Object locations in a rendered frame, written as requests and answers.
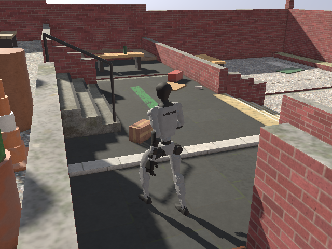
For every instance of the robot left forearm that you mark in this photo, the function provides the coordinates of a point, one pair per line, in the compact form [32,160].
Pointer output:
[154,147]

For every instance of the robot left upper arm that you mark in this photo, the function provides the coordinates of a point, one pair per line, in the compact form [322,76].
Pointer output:
[152,115]

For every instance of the left robot hand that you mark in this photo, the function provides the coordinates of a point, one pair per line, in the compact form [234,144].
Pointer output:
[150,166]

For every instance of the humanoid robot torso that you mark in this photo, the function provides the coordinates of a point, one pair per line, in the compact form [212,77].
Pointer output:
[167,119]

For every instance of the right robot shin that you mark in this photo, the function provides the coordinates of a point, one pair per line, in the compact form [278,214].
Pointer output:
[180,190]

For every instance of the robot right upper arm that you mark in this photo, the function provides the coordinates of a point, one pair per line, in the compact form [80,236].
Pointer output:
[180,116]

